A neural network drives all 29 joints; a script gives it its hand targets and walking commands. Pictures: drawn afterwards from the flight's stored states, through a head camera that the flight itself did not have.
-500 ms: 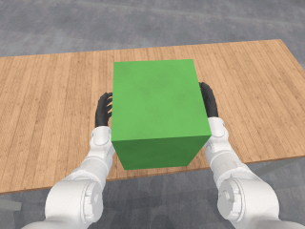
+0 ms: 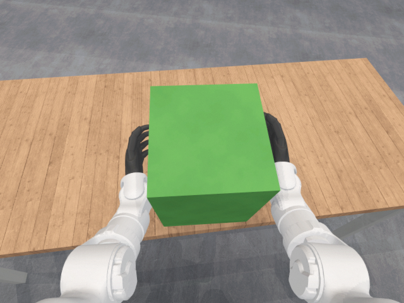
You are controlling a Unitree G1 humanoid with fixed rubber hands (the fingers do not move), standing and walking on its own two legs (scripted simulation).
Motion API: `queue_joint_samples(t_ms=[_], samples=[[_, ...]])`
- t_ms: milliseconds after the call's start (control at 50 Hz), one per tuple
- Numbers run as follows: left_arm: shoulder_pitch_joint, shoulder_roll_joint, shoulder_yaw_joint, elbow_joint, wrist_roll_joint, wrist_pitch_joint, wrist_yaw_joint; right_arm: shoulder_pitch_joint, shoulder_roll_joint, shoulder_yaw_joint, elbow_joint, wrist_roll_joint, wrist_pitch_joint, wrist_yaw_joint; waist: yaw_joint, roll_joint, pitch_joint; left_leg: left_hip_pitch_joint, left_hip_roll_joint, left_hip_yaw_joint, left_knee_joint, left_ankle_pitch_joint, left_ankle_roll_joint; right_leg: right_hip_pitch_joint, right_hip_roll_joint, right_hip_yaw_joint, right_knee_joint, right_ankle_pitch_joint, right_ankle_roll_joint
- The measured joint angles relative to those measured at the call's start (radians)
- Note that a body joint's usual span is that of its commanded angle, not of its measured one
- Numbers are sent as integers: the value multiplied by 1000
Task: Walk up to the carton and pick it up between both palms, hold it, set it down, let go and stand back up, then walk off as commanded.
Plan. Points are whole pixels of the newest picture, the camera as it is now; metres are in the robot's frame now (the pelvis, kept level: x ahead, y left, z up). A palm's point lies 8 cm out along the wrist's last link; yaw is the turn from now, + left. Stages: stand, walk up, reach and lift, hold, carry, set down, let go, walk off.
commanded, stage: reach and lift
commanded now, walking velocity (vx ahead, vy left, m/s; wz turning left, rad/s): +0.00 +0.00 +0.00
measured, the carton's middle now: (205, 163) +0.41 +0.02 +0.01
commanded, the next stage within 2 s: none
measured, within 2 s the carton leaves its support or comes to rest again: neither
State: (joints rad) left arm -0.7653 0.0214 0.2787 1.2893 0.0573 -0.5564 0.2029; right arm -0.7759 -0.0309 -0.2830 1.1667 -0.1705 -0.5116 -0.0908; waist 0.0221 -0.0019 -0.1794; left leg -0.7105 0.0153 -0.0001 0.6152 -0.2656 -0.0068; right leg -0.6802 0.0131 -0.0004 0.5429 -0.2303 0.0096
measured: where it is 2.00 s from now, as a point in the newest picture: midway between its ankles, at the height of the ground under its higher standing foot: outside the picture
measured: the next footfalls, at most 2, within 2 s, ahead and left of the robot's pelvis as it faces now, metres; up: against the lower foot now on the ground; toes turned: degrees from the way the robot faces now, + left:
none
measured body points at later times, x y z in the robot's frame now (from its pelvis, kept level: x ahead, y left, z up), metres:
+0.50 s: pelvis -0.01 +0.00 +0.00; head +0.05 +0.01 +0.44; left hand +0.38 +0.16 +0.01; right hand +0.41 -0.13 +0.04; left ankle -0.01 +0.11 -0.72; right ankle +0.00 -0.13 -0.72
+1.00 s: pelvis -0.03 +0.00 +0.00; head -0.02 +0.00 +0.45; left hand +0.39 +0.15 +0.08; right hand +0.40 -0.14 +0.10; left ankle -0.01 +0.11 -0.72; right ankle +0.00 -0.13 -0.72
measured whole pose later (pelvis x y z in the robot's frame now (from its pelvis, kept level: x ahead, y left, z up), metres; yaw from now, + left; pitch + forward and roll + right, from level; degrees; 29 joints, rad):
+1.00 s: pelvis -0.03 +0.00 +0.00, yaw +0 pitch +19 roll -2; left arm -0.72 0.04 0.08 1.04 -0.15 -0.06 0.24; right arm -0.75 -0.11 -0.03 0.99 0.14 -0.07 -0.15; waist 0.02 0.03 -0.36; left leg -0.71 0.02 0.00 0.62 -0.24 0.00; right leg -0.68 0.02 0.00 0.54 -0.20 0.01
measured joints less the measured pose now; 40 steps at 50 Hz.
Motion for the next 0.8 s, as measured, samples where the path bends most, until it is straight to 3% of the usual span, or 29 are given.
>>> queue_joint_samples(t_ms=[320,480,660,800], samples=[[17,-13,0,0,0,18,-8,36,0,0,9,0,-9,-12,0,1,-12,0,0,0,0,10,6,0,1,0,0,15,0],[40,-13,-33,1,-47,66,-10,54,-3,38,10,7,45,-29,0,10,-48,0,1,0,0,14,7,0,2,0,0,19,0],[42,-3,-123,-4,-157,157,-3,54,-28,144,10,125,141,-37,0,20,-103,0,1,0,0,17,7,0,2,0,0,23,0],[41,9,-189,-59,-196,264,16,52,-52,225,-26,235,231,-45,0,29,-145,0,1,0,0,19,7,0,2,0,0,25,0]])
